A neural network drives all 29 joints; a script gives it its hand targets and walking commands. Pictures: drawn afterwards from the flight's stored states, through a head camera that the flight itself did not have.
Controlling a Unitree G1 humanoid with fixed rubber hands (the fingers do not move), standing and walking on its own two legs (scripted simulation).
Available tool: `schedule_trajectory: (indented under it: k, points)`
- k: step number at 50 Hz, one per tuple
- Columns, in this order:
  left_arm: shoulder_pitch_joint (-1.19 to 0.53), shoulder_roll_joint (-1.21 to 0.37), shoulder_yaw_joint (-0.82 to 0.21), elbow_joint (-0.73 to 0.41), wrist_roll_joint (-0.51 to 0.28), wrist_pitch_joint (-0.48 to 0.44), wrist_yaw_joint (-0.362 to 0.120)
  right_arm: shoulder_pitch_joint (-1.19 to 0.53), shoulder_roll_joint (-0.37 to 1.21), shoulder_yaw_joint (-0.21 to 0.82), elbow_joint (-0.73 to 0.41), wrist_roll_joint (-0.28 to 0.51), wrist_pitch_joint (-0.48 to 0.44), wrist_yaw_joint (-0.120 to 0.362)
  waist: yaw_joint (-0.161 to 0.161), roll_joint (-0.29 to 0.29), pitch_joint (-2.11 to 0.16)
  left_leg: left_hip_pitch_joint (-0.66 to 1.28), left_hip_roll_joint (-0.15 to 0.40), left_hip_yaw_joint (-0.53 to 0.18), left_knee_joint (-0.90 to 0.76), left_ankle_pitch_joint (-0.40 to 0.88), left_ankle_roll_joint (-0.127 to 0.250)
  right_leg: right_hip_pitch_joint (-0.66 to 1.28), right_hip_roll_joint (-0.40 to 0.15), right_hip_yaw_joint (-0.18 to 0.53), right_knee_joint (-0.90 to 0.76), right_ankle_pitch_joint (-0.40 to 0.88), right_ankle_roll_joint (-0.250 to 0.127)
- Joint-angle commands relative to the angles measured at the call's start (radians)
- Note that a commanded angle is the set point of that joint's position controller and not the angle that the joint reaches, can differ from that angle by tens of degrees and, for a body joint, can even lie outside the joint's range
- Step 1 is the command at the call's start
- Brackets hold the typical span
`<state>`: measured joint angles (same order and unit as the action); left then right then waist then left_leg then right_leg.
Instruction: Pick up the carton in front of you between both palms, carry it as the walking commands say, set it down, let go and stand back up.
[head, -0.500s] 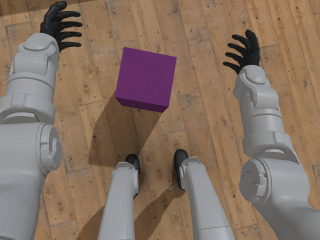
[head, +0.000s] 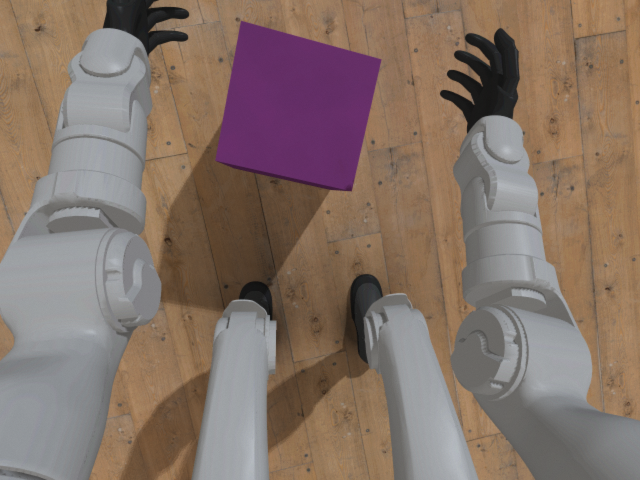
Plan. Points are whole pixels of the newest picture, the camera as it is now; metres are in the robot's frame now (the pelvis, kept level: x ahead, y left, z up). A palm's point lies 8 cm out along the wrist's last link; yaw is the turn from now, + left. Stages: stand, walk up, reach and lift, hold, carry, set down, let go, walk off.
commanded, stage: reach and lift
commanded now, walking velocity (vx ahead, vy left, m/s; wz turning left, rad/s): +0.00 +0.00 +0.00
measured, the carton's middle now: (295, 123) +0.51 +0.04 -0.47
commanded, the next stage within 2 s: none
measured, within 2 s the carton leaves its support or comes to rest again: leaves its support in 1.46 s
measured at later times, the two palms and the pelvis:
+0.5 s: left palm (184, 94) +0.53 +0.21 -0.37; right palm (417, 139) +0.48 -0.16 -0.37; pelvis -0.06 -0.01 -0.20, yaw -1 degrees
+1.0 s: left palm (199, 100) +0.53 +0.19 -0.39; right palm (407, 138) +0.49 -0.15 -0.39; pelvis -0.06 -0.01 -0.22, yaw -1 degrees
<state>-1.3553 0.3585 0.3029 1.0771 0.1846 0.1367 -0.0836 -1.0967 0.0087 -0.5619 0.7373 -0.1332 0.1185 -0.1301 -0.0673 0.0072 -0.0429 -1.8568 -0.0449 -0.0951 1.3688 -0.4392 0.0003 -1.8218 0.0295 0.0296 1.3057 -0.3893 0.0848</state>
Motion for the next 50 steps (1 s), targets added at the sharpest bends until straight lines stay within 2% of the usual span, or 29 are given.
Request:
schedule_trajectory:
  k: [1,7,8,12,16,20,25,28,33,36,42,50]
  points:
    - [-0.255,0.13,-0.044,-0.09,-0.04,-0.027,0.022,-0.164,-0.089,0.05,-0.071,0.044,-0.023,-0.018,-0.002,0.127,-0.987,0.596,-0.012,0.055,0.105,0.635,-0.034,0.298,0.075,-0.123,0.137,0.435,0.027]
    - [-0.366,0.236,-0.166,-0.091,-0.167,-0.027,0.04,-0.257,-0.155,0.157,-0.07,0.155,-0.009,-0.067,-0.003,0.148,-1.119,0.509,-0.002,0.083,0.302,0.546,-0.036,0.339,0.072,-0.125,0.349,0.436,0.027]
    - [-0.401,0.258,-0.189,-0.101,-0.195,-0.026,0.043,-0.294,-0.173,0.171,-0.078,0.175,-0.005,-0.077,-0.008,0.152,-1.145,0.484,0.003,0.09,0.322,0.482,-0.036,0.366,0.066,-0.126,0.378,0.405,0.022]
    - [-0.54,0.316,-0.272,-0.097,-0.28,-0.007,0.044,-0.416,-0.226,0.217,-0.079,0.244,0.021,-0.103,-0.023,0.185,-1.148,0.499,0.02,0.099,0.409,0.37,-0.03,0.296,0.052,-0.146,0.456,0.289,0.021]
    - [-0.63,0.351,-0.323,-0.02,-0.32,0.014,0.03,-0.528,-0.253,0.242,-0.012,0.277,0.047,-0.104,-0.025,0.181,-1.022,0.398,0.04,0.103,0.452,0.154,-0.021,0.252,0.031,-0.152,0.521,0.139,0.014]
    - [-0.668,0.355,-0.342,0.087,-0.322,0.013,0.014,-0.603,-0.259,0.239,0.095,0.266,0.041,-0.09,-0.027,0.154,-0.86,0.283,0.051,0.09,0.497,0.042,-0.014,0.201,0.023,-0.154,0.586,0.052,0.012]
    - [-0.695,0.358,-0.351,0.147,-0.318,-0.01,0.011,-0.647,-0.279,0.214,0.177,0.234,0.01,-0.07,-0.027,0.11,-0.721,0.18,0.054,0.071,0.559,0.045,-0.014,0.177,0.02,-0.151,0.665,0.062,0.009]
    - [-0.718,0.378,-0.356,0.12,-0.339,-0.037,0.022,-0.681,-0.298,0.232,0.163,0.241,-0.016,-0.071,-0.025,0.066,-0.718,0.163,0.053,0.053,0.604,0.131,-0.01,0.199,0.025,-0.15,0.713,0.147,0.006]
    - [-0.706,0.35,-0.396,0.073,-0.364,-0.059,0.051,-0.646,-0.277,0.281,0.203,0.313,-0.04,-0.069,-0.004,0.125,-0.827,0.309,0.052,0.056,0.665,0.326,-0.025,0.202,0.044,-0.155,0.765,0.288,0.001]
    - [-0.671,0.324,-0.402,0.056,-0.366,-0.06,0.059,-0.601,-0.268,0.285,0.204,0.324,-0.049,-0.074,-0.003,0.14,-0.864,0.352,0.049,0.056,0.676,0.369,-0.028,0.2,0.056,-0.159,0.769,0.311,-0.001]
    - [-0.624,0.295,-0.388,0.104,-0.353,-0.048,0.057,-0.57,-0.258,0.262,0.22,0.298,-0.046,-0.083,-0.004,0.126,-0.756,0.271,0.047,0.059,0.663,0.26,-0.022,0.161,0.058,-0.149,0.752,0.235,-0.001]
    - [-0.693,0.239,-0.415,0.122,-0.356,-0.042,0.038,-0.659,-0.218,0.255,0.224,0.279,-0.038,-0.077,-0.007,0.104,-0.68,0.178,0.048,0.064,0.631,0.131,-0.012,0.193,0.056,-0.143,0.732,0.164,-0.006]
